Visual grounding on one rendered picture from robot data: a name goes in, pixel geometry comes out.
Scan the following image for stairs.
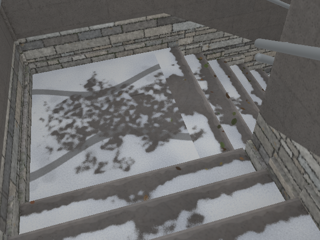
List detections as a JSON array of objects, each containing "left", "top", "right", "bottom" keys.
[
  {"left": 184, "top": 52, "right": 270, "bottom": 150},
  {"left": 8, "top": 148, "right": 320, "bottom": 240}
]

